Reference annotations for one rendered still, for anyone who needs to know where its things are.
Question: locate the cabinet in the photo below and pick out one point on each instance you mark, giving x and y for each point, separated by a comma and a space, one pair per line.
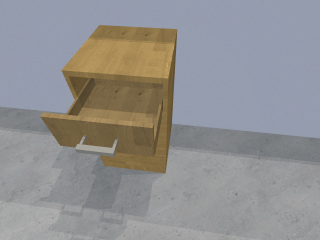
137, 54

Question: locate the drawer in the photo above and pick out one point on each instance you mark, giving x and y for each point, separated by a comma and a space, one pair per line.
107, 109

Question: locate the handle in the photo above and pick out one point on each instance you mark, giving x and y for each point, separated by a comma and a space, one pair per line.
96, 150

